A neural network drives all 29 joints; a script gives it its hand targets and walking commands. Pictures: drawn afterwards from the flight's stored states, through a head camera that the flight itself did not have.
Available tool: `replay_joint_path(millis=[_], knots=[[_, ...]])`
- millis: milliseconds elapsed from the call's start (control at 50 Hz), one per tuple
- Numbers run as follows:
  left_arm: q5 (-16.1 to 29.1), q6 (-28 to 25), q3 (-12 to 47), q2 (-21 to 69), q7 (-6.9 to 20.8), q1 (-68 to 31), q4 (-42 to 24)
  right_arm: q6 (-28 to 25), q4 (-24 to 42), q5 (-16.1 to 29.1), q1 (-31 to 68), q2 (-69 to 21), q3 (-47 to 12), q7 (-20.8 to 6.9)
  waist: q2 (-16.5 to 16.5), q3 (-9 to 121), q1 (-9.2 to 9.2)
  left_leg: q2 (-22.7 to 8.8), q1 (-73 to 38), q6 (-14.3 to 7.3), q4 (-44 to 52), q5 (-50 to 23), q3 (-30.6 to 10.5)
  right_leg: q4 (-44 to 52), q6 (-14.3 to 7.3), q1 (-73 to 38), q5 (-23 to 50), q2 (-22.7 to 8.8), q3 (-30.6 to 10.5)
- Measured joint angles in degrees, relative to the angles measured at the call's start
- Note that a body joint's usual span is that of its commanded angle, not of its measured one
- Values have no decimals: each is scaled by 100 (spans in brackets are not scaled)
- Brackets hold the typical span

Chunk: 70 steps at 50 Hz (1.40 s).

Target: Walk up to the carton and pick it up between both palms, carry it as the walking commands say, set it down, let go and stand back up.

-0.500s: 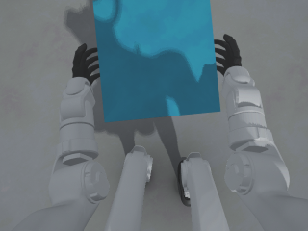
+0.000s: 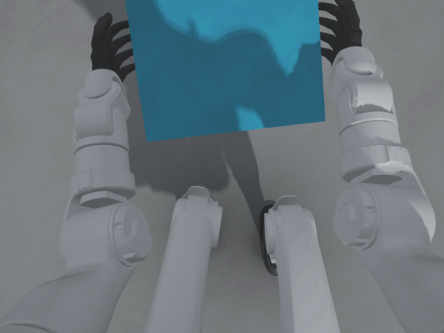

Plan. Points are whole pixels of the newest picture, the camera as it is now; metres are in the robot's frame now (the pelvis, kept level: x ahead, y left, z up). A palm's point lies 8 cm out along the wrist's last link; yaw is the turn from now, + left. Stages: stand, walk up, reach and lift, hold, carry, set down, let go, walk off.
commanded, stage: set down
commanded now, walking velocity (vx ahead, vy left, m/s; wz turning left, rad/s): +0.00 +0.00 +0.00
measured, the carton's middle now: (224, 51) +0.55 +0.07 -0.18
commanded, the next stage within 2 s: none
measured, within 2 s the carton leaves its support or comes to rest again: rests again in 1.74 s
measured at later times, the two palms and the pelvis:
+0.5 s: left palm (129, 75) +0.50 +0.24 -0.19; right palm (322, 56) +0.56 -0.11 -0.19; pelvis +0.00 +0.00 -0.06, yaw +0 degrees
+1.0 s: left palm (143, 78) +0.52 +0.24 -0.26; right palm (311, 65) +0.57 -0.11 -0.27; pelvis +0.01 +0.00 -0.10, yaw +0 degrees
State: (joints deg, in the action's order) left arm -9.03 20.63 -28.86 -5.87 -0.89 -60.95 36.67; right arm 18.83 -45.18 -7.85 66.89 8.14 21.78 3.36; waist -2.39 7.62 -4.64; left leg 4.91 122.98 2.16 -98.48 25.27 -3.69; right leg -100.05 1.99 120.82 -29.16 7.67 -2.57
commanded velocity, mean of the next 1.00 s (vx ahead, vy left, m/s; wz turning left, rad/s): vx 0.00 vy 0.00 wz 0.00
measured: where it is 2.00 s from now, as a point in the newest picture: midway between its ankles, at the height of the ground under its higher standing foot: (235, 245)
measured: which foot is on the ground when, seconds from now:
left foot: down 0.00-1.00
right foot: down 0.00-1.00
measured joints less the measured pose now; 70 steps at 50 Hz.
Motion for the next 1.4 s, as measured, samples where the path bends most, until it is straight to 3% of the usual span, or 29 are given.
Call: replay_joint_path(millis=[620,780,1140,1400], knots=[[554,-252,488,-670,-164,-1090,623,-298,-734,671,1240,677,-654,279,-21,-1297,-50,0,968,28,-1524,312,118,-1566,45,976,-343,86,76],[761,-393,601,-843,-181,-1247,902,-412,-1014,827,1474,797,-931,347,52,-1724,-82,-120,922,-38,-1897,507,235,-1935,74,962,-494,151,37],[1297,-792,1040,-1165,-243,-1520,1476,-744,-1510,1365,1792,1044,-1544,490,36,-2572,-91,-263,663,-55,-2521,838,331,-2611,-91,735,-836,36,163],[1333,-864,1119,-1249,-184,-1843,1930,-781,-1847,1462,2007,1207,-1656,365,37,-2898,-101,-333,577,-87,-2689,767,353,-2787,-134,661,-761,-24,227]])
